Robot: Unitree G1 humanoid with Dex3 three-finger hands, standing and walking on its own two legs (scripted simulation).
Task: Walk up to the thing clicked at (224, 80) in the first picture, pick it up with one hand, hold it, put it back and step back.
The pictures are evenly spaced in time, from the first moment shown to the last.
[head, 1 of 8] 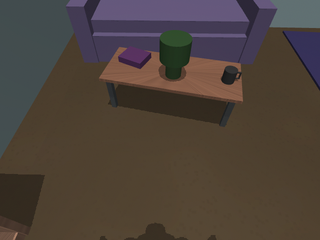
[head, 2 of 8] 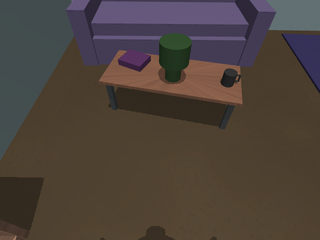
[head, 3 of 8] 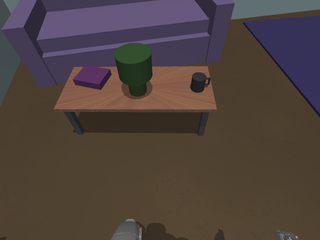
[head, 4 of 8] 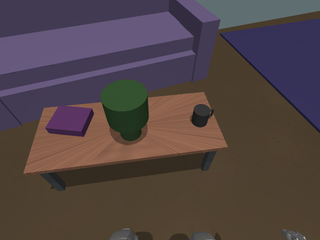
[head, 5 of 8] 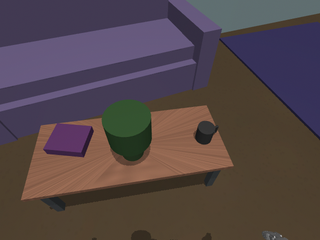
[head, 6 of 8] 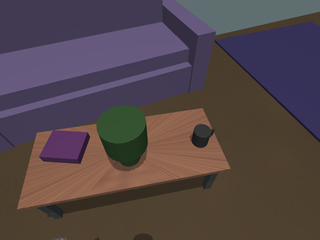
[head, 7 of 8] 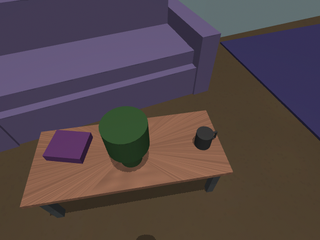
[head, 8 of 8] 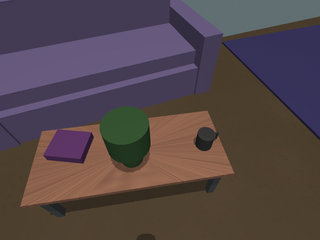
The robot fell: no
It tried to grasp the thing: no
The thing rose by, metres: 0.00
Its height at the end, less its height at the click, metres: +0.00
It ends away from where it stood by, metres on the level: 0.00
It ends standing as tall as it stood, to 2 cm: yes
